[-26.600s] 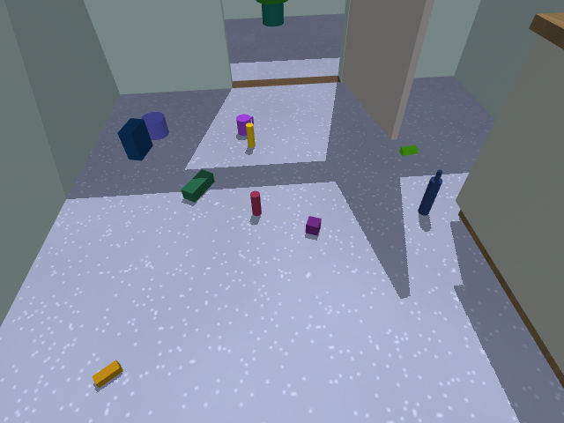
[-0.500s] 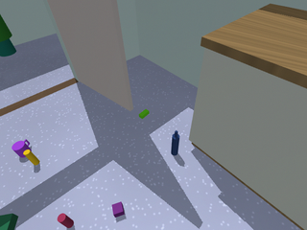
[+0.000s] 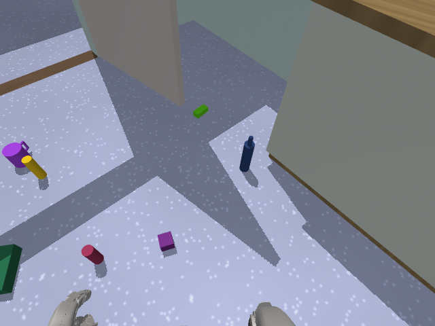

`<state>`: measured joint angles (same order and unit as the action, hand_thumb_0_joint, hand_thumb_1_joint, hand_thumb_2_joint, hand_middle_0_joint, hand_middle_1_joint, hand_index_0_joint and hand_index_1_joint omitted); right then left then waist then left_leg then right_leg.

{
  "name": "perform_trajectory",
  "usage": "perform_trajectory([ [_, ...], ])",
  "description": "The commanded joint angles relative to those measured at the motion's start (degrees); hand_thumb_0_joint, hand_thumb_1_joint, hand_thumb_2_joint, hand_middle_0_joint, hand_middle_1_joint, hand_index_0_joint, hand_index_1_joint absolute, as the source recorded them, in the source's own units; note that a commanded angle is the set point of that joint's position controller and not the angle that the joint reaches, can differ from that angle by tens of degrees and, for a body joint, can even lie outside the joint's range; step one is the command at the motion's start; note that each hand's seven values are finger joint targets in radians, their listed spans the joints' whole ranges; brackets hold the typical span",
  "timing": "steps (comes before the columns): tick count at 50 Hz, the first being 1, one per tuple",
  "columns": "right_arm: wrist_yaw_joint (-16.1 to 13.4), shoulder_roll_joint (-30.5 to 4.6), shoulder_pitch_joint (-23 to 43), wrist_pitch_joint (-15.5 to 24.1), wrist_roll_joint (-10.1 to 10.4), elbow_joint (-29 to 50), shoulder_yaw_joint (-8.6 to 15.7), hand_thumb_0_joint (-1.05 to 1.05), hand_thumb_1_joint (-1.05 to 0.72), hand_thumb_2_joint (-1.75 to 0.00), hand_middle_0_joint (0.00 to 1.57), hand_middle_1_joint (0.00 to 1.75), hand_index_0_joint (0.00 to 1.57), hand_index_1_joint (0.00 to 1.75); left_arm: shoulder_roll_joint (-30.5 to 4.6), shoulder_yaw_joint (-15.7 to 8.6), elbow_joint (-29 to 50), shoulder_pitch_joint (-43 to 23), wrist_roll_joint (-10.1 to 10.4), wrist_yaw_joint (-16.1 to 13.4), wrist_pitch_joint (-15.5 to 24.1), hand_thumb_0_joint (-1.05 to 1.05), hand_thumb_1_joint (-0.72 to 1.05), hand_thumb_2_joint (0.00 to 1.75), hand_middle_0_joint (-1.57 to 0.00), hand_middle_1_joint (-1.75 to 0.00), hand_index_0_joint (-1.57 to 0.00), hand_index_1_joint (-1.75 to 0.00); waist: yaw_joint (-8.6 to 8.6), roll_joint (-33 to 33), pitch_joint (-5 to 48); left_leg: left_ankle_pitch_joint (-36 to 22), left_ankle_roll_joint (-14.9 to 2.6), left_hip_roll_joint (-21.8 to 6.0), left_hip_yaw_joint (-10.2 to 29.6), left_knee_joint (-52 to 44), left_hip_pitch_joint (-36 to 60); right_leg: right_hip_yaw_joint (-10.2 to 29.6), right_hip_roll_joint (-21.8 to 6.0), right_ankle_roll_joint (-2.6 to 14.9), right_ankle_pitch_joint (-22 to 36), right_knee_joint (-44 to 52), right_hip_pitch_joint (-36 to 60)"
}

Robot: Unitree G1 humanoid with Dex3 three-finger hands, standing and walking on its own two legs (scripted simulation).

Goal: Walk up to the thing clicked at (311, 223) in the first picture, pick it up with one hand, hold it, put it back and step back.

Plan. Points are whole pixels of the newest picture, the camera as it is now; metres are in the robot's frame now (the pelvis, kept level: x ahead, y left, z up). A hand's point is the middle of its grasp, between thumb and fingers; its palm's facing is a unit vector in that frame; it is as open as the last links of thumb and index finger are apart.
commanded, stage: walk up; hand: left
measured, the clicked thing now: (166, 241) +0.50 +0.23 -0.72
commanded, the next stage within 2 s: stand in 1.98 s
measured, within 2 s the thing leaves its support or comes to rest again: neither
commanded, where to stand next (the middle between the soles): +0.13 -0.02 m, yaw +1 degrees
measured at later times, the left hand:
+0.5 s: hand out of the picture -0.01 +0.24 -0.14, palm faces -0.09 -0.92 -0.39, open 7.3 cm
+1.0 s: hand out of the picture -0.16 +0.21 -0.14, palm faces +0.03 -0.94 -0.33, open 7.4 cm
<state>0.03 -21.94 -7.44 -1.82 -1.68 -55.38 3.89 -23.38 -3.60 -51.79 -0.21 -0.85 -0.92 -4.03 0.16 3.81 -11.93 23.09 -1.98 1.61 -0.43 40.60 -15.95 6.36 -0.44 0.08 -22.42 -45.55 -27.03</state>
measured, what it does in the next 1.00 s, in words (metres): walks backwards: right foot, then left foot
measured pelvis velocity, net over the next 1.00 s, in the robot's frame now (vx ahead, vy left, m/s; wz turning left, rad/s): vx -0.25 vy -0.05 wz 0.01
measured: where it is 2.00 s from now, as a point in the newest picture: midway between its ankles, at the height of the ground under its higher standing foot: outside the picture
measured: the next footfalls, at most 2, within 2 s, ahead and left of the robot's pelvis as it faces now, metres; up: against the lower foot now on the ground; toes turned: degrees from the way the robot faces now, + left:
right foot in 0.44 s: -0.12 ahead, -0.14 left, +0.00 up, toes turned -3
left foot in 0.76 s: -0.21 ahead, +0.07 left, +0.00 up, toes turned +0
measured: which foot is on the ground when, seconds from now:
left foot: down 0.00-0.46, up 0.48-0.74, down 0.76-1.00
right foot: up 0.00-0.42, down 0.44-0.80, up 0.82-1.00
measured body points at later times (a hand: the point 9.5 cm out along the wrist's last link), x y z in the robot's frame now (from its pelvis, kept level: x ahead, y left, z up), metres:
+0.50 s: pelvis -0.12 -0.03 +0.00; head -0.07 -0.03 +0.45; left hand -0.01 +0.29 -0.11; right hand -0.02 -0.35 -0.11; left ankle -0.02 +0.10 -0.70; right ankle -0.16 -0.14 -0.72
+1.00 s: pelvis -0.25 -0.05 +0.01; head -0.22 -0.03 +0.46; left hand -0.17 +0.26 -0.12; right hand -0.15 -0.36 -0.09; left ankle -0.22 +0.08 -0.72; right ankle -0.26 -0.19 -0.70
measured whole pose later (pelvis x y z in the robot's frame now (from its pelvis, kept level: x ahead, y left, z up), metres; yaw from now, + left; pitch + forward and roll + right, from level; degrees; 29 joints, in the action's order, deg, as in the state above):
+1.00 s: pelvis -0.25 -0.05 +0.01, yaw +1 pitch -3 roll +0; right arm -0.4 -20.5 -11.0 0.7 -2.8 -50.7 1.9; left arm -22.0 -4.6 -49.7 10.7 -0.9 1.6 -2.7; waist -1.0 1.9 -6.5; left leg 16.5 0.1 -1.4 0.7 35.9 -16.8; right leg 2.8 0.2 0.7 -28.1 -43.1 -15.4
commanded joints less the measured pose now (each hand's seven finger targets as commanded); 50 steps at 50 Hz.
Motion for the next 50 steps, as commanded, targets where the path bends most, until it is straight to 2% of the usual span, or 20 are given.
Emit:
perform_trajectory([
  [1,-1.88,-17.46,0.68,1.41,-0.40,5.41,3.99,0.00,-0.90,-0.90,0.20,0.30,0.20,0.30,-9.72,-2.57,4.63,1.18,-0.28,-1.84,-0.08,0.00,0.90,0.90,-0.20,-0.30,-0.20,-0.30,-0.10,-10.22,13.36,-41.58,-10.88,-20.71,21.61,-18.20,4.70,8.41,7.28,1.22,-11.46,-26.01,-2.12],
  [3,-2.62,-14.24,2.42,1.58,-0.48,6.79,3.26,0.00,-0.90,-0.90,0.20,0.30,0.20,0.30,-9.38,-2.46,3.76,6.30,0.45,-1.43,0.09,0.00,0.90,0.90,-0.20,-0.30,-0.20,-0.30,-2.73,-11.73,13.03,-44.56,-6.99,-14.75,13.60,-13.69,10.64,6.33,6.49,0.79,-5.00,-25.73,-5.43],
  [11,-3.37,-14.35,-4.96,1.56,0.42,8.55,3.89,0.00,-0.90,-0.90,0.20,0.30,0.20,0.30,-8.61,-3.22,7.62,5.87,-0.57,-0.71,0.32,0.00,0.90,0.90,-0.20,-0.30,-0.20,-0.30,2.39,-10.79,15.20,-46.33,-11.43,-18.25,14.76,-11.86,18.73,2.16,4.47,-2.12,-7.44,-12.85,-1.76],
  [15,-3.10,-16.12,-2.99,1.48,-0.12,10.58,4.24,0.00,-0.90,-0.90,0.20,0.30,0.20,0.30,-8.48,-3.64,7.44,8.79,-0.76,0.08,0.23,0.00,0.90,0.90,-0.20,-0.30,-0.20,-0.30,1.75,-12.55,16.51,-36.21,-12.18,-20.15,15.96,-13.73,12.38,-0.49,2.31,-1.14,-7.28,-5.99,5.00],
  [19,-2.54,-17.09,-0.41,1.12,-0.09,11.65,4.15,0.00,-0.90,-0.90,0.20,0.30,0.20,0.30,-8.21,-4.34,6.01,14.40,-0.88,1.29,0.30,0.00,0.90,0.90,-0.20,-0.30,-0.20,-0.30,-0.35,-14.19,18.48,-25.95,-9.14,-18.56,15.14,-14.55,7.37,-3.94,0.74,1.19,-3.31,7.56,12.92],
  [21,-2.34,-15.78,1.81,0.64,0.51,11.82,3.44,0.00,-0.90,-0.90,0.20,0.30,0.20,0.30,-7.81,-4.67,4.16,19.22,-1.24,1.30,0.80,0.00,0.90,0.90,-0.20,-0.30,-0.20,-0.30,-3.15,-12.33,18.88,-22.94,-4.98,-15.27,11.74,-10.04,1.65,-4.80,-0.22,2.82,6.22,19.71,19.92],
  [22,-2.27,-13.22,0.87,0.61,1.04,12.14,2.54,0.00,-0.90,-0.90,0.20,0.30,0.20,0.30,-11.22,-5.64,5.23,17.63,-2.00,1.33,1.13,0.00,0.90,0.90,-0.20,-0.30,-0.20,-0.30,-2.36,-4.43,16.08,-15.81,-1.42,-9.72,9.13,-5.24,-6.79,4.02,-5.41,4.81,6.55,21.98,21.02],
  [23,-2.44,-10.16,1.99,0.80,1.34,13.13,1.72,0.00,-0.90,-0.90,0.20,0.30,0.20,0.30,-15.27,-6.51,7.21,14.80,-1.53,1.51,1.16,0.00,0.90,0.90,-0.20,-0.30,-0.20,-0.30,-2.69,8.23,11.27,2.43,2.07,1.74,2.68,4.04,-14.52,16.97,-14.76,11.00,9.29,26.63,16.54],
  [24,-3.19,-11.67,2.64,0.46,1.12,12.46,2.53,0.00,-0.90,-0.90,0.20,0.30,0.20,0.30,-18.31,-6.70,9.18,11.42,-1.99,1.31,1.29,0.00,0.90,0.90,-0.20,-0.30,-0.20,-0.30,-3.93,12.24,9.35,14.25,3.05,2.72,4.49,19.26,-11.20,23.52,-23.17,18.34,13.94,29.11,5.50],
  [28,-3.11,-11.16,-4.41,1.30,1.70,10.19,1.73,0.00,-0.90,-0.90,0.20,0.30,0.20,0.30,-11.01,-4.97,12.46,3.07,-1.82,0.02,1.85,0.00,0.90,0.90,-0.20,-0.30,-0.20,-0.30,1.21,5.35,10.61,5.44,2.78,4.16,7.28,27.54,-10.85,3.66,-12.08,11.73,34.08,19.53,11.91],
  [34,-2.90,-10.13,-4.48,2.35,0.44,11.31,1.40,0.00,-0.90,-0.90,0.20,0.30,0.20,0.30,-10.95,-4.86,13.04,9.99,-2.01,-0.37,1.80,0.00,0.90,0.90,-0.20,-0.30,-0.20,-0.30,-2.92,6.75,14.69,7.21,2.61,-0.66,1.93,3.55,-9.32,4.83,-14.11,12.21,36.05,13.71,25.67],
  [37,-2.49,-10.04,-8.62,2.95,0.21,8.62,1.99,0.00,-0.90,-0.90,0.20,0.30,0.20,0.30,-11.38,-4.46,12.88,8.62,-1.06,0.39,1.22,0.00,0.90,0.90,-0.20,-0.30,-0.20,-0.30,-0.53,4.62,15.61,-6.59,1.07,0.41,-1.61,-15.54,2.39,3.58,-12.32,9.56,26.81,9.68,19.48],
  [38,-2.52,-11.57,-9.00,3.30,-0.19,8.33,2.43,0.00,-0.90,-0.90,0.20,0.30,0.20,0.30,-9.89,-3.71,13.03,9.62,-0.92,0.61,1.15,0.00,0.90,0.90,-0.20,-0.30,-0.20,-0.30,-0.58,1.22,16.10,-9.78,-0.45,-2.58,4.34,-18.77,7.52,2.73,-10.79,6.65,20.40,7.38,13.35],
  [39,-2.48,-15.32,-8.34,3.64,-1.05,8.58,3.31,0.00,-0.90,-0.90,0.20,0.30,0.20,0.30,-7.42,-3.11,12.90,11.33,-0.57,0.86,1.12,0.00,0.90,0.90,-0.20,-0.30,-0.20,-0.30,-1.50,-9.11,16.63,-9.25,-4.53,-13.67,21.15,-21.46,12.55,-0.65,-4.89,3.30,4.58,0.94,2.11],
  [40,-1.92,-20.96,-5.19,3.50,-0.48,9.51,3.93,0.00,-0.90,-0.90,0.20,0.30,0.20,0.30,-9.53,-4.13,13.01,5.34,-0.12,0.31,1.01,0.00,0.90,0.90,-0.20,-0.30,-0.20,-0.30,1.48,-17.18,14.33,-12.41,-13.97,-24.95,32.49,-23.72,-0.99,-3.96,0.55,0.51,-14.26,-8.54,4.40],
  [41,-2.38,-20.05,-2.78,4.17,-0.80,10.30,4.38,0.00,-0.90,-0.90,0.20,0.30,0.20,0.30,-11.01,-4.82,12.51,3.50,-1.13,0.28,0.87,0.00,0.90,0.90,-0.20,-0.30,-0.20,-0.30,1.31,-13.45,11.10,-13.79,-16.20,-26.66,34.99,-24.04,-5.25,2.57,-0.49,0.58,-13.26,-16.95,6.00],
  [43,-2.73,-14.80,1.35,4.59,-0.67,10.14,1.96,0.00,-0.90,-0.90,0.20,0.30,0.20,0.30,-8.88,-4.33,9.48,8.93,0.44,0.65,1.11,0.00,0.90,0.90,-0.20,-0.30,-0.20,-0.30,-3.19,-8.56,11.40,-25.26,-11.84,-18.09,18.45,-17.88,-1.41,3.28,0.88,0.98,-8.54,-17.70,5.57],
  [44,-2.75,-14.08,1.13,4.70,-0.75,10.21,1.90,0.00,-0.90,-0.90,0.20,0.30,0.20,0.30,-8.97,-4.11,8.57,9.91,0.36,0.86,1.41,0.00,0.90,0.90,-0.20,-0.30,-0.20,-0.30,-2.81,-9.82,11.13,-23.13,-10.06,-16.38,14.70,-17.72,-2.13,1.25,0.89,1.38,-6.81,-15.13,6.61],
  [48,-1.49,-14.21,-1.61,3.72,-1.15,8.92,2.35,0.00,-0.90,-0.90,0.20,0.30,0.20,0.30,-7.96,-3.59,6.35,9.25,-0.28,1.78,3.49,0.00,0.90,0.90,-0.20,-0.30,-0.20,-0.30,0.30,-15.32,11.65,-5.75,-7.80,-12.80,12.42,-17.05,1.29,-6.28,1.01,0.21,-7.31,8.29,12.95],
  [50,-0.93,-13.44,-0.33,2.67,-0.62,8.76,1.92,0.00,-0.90,-0.90,0.20,0.30,0.20,0.30,-7.29,-3.56,3.06,12.93,-0.42,1.13,4.68,0.00,0.90,0.90,-0.20,-0.30,-0.20,-0.30,-1.82,-13.23,12.04,-3.85,-5.50,-10.34,9.25,-12.06,-1.07,-8.19,2.66,1.15,2.21,24.22,20.30],
])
